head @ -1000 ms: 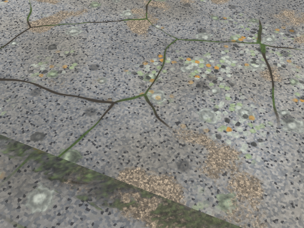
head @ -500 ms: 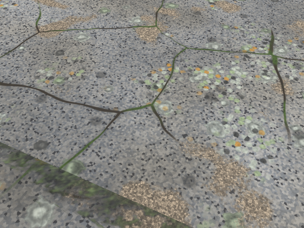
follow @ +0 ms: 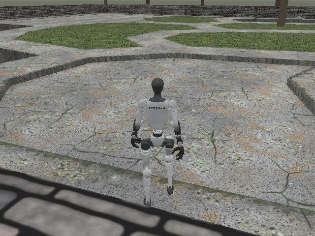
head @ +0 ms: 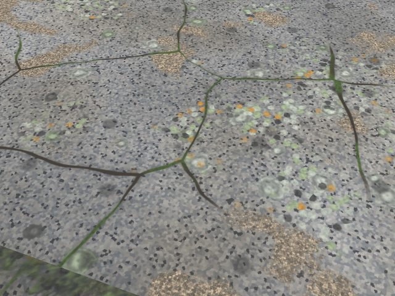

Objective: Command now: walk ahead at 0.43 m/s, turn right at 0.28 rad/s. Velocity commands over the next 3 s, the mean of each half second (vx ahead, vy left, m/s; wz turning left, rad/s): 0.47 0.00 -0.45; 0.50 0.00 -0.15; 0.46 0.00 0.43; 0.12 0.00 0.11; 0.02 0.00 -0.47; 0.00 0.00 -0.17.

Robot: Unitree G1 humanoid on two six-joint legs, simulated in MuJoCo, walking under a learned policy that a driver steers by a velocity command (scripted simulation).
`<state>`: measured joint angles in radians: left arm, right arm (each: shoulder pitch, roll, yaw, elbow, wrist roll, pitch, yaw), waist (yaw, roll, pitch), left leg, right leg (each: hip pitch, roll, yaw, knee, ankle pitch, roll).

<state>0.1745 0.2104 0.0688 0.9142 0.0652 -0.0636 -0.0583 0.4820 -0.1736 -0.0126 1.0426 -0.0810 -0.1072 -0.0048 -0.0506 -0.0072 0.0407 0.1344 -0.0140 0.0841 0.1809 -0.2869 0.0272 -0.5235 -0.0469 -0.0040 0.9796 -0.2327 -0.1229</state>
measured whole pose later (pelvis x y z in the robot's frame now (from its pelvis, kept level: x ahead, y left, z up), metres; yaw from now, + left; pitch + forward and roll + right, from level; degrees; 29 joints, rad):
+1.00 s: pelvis +0.55 -0.18 -0.18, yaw -19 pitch +2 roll +2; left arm 0.08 0.16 0.00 0.76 -0.01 -0.09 -0.06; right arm 0.56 -0.19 0.00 0.98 0.05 -0.07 -0.03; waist -0.08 -0.01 -0.03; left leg -0.37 -0.06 -0.05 1.65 -0.76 0.05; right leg -0.36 0.00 -0.02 0.42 0.08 -0.08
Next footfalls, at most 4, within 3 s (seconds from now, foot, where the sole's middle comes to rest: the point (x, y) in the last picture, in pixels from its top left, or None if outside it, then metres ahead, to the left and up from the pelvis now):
0.20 right None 0.26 -0.14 -0.78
0.62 left None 0.40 0.02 -0.78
0.96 right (273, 284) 0.62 -0.29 -0.97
1.42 left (219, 209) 0.97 -0.12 -0.97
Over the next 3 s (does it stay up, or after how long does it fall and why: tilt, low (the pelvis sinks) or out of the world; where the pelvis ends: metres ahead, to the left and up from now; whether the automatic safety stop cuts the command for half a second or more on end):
stays up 0.95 -0.20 -0.20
